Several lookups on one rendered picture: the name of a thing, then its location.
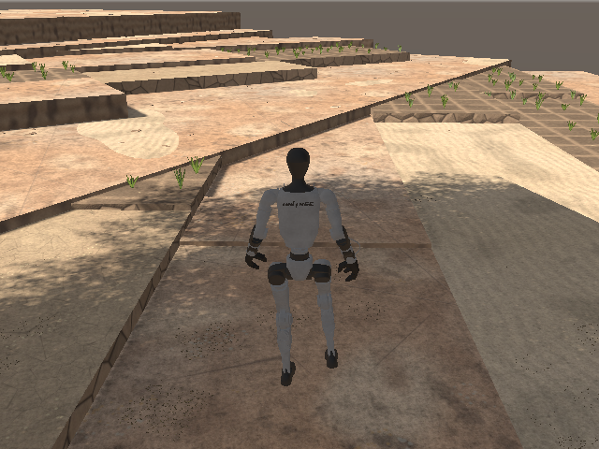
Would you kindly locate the left robot upper arm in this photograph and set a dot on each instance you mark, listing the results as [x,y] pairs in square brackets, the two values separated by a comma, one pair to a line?
[263,214]

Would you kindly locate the right robot foot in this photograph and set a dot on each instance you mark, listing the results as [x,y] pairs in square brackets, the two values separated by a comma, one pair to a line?
[331,360]

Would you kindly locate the robot right forearm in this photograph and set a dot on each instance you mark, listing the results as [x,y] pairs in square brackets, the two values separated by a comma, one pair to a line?
[346,248]

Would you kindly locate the right robot upper arm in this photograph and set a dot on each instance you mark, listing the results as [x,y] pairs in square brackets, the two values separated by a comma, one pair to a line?
[333,213]

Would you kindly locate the robot left forearm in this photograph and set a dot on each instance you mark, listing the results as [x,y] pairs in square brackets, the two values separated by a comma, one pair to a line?
[253,244]

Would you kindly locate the left robot hand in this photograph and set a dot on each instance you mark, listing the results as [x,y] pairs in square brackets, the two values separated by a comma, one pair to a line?
[250,263]

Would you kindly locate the right robot hand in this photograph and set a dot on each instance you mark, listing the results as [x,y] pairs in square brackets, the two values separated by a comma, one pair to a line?
[349,267]

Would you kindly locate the right robot thigh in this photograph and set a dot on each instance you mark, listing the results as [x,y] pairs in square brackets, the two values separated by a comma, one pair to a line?
[322,278]

